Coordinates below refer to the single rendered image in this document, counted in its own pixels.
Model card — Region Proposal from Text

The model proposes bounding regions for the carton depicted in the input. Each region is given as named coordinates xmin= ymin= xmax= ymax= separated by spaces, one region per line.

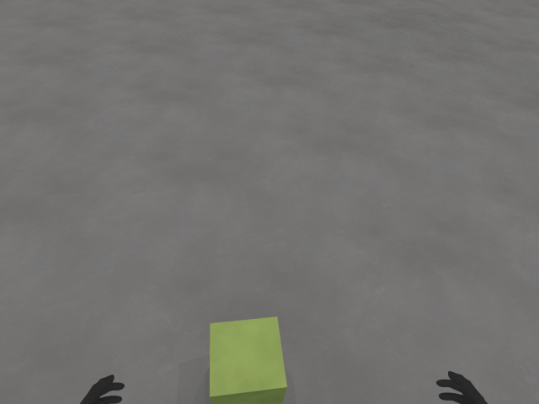
xmin=210 ymin=316 xmax=287 ymax=404

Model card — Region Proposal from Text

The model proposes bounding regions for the robot right hand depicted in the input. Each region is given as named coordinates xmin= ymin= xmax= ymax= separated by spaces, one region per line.
xmin=436 ymin=371 xmax=488 ymax=404

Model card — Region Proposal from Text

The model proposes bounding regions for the robot left hand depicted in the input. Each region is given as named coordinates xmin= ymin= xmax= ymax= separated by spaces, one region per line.
xmin=80 ymin=375 xmax=125 ymax=404

